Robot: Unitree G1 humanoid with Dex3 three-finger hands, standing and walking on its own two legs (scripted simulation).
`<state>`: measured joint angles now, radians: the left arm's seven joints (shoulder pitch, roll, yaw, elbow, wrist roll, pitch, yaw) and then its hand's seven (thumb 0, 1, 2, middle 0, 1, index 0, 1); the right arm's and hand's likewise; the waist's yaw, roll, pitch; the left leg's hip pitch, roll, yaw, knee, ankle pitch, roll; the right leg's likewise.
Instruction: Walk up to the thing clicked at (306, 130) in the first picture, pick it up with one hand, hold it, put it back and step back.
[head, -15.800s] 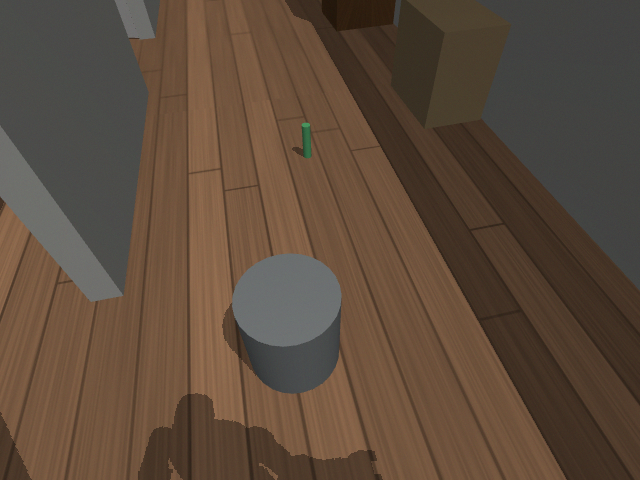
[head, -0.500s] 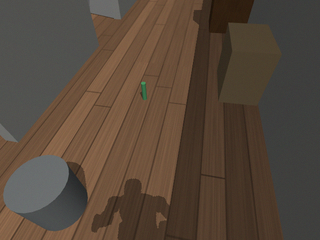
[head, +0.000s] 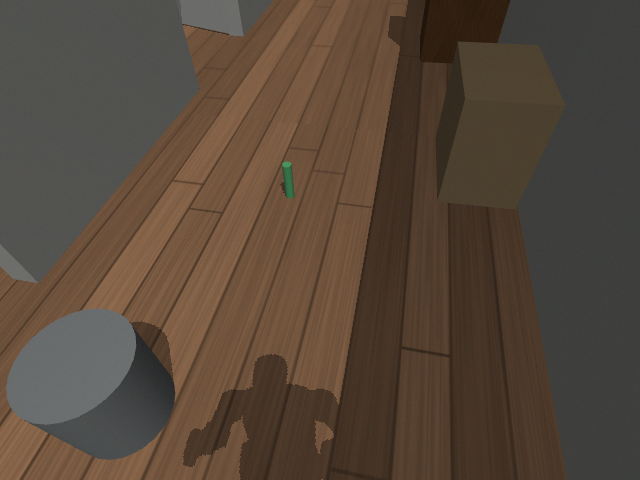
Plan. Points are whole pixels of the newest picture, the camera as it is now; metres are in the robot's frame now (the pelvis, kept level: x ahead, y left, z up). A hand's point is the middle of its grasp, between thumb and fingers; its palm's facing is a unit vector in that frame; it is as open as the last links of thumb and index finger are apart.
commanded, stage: stand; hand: left
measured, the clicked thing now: (288, 180) +1.46 +0.19 -0.69
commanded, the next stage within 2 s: walk up in 1.10 s
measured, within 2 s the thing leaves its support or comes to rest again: neither
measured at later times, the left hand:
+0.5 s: hand out of the picture +0.08 +0.25 -0.15, palm faces -0.02 -0.94 -0.35, open 7.4 cm
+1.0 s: hand out of the picture +0.07 +0.25 -0.16, palm faces -0.03 -0.94 -0.35, open 7.4 cm
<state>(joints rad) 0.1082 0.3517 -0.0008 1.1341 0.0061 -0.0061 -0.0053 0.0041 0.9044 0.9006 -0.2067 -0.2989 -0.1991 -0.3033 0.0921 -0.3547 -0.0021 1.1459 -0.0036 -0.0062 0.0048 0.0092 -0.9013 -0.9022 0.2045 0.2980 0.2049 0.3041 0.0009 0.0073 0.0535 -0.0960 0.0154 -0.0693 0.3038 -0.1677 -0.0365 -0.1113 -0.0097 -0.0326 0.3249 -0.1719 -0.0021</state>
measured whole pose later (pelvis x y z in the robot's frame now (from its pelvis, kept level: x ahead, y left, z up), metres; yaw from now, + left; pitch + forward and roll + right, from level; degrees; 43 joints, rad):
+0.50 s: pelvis +0.00 +0.00 +0.00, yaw +0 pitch -3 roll +0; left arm 0.10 0.35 0.00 1.13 0.00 0.00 -0.01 0.00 0.90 0.90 -0.21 -0.30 -0.20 -0.30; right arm 0.12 -0.35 0.01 1.13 0.00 -0.01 0.00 0.01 -0.90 -0.90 0.20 0.30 0.21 0.30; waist 0.00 0.00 0.05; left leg -0.09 0.02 -0.07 0.31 -0.17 -0.04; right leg -0.11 -0.01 -0.03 0.33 -0.17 -0.01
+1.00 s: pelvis +0.00 +0.00 +0.00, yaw -1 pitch -2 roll +0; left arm 0.12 0.36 0.00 1.12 0.01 0.00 -0.01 0.00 0.90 0.90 -0.21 -0.30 -0.20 -0.30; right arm 0.12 -0.36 0.01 1.13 -0.01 -0.01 0.00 0.01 -0.90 -0.90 0.20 0.30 0.21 0.30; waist 0.00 0.01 0.05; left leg -0.09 0.02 -0.06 0.31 -0.18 -0.04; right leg -0.11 0.00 -0.02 0.33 -0.18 -0.01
